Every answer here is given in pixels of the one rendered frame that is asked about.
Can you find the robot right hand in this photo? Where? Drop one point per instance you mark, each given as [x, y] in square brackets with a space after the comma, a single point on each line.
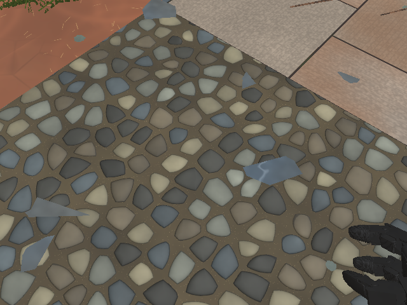
[392, 290]

